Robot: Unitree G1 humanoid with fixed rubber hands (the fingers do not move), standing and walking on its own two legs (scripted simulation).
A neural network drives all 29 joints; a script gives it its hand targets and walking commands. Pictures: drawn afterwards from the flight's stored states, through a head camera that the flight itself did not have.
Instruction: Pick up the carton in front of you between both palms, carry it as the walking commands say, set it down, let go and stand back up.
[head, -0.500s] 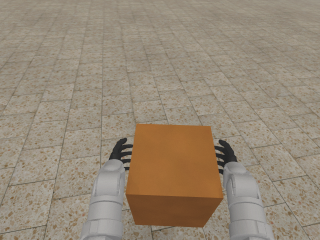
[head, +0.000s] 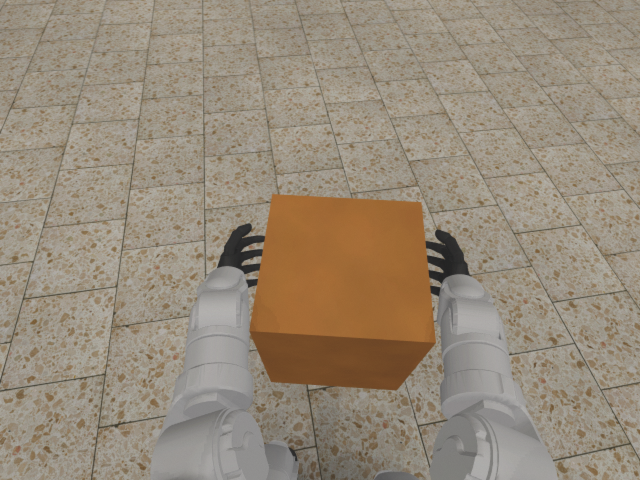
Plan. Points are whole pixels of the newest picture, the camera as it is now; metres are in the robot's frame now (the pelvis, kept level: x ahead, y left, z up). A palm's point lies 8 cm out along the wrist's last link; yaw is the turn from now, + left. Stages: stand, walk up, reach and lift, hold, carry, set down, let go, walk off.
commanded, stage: set down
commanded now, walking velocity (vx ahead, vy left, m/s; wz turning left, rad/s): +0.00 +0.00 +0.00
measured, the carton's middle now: (339, 300) +0.36 +0.02 -0.08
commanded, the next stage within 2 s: none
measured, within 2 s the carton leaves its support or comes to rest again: neither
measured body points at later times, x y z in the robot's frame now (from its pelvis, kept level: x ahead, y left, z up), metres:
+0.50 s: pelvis -0.02 -0.01 -0.11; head +0.21 +0.03 +0.27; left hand +0.40 +0.19 -0.20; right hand +0.42 -0.11 -0.19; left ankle +0.08 +0.12 -0.72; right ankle +0.00 -0.14 -0.72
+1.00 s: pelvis -0.06 +0.00 -0.25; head +0.24 +0.05 +0.09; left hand +0.43 +0.21 -0.36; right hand +0.46 -0.09 -0.35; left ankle +0.08 +0.12 -0.72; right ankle +0.00 -0.14 -0.72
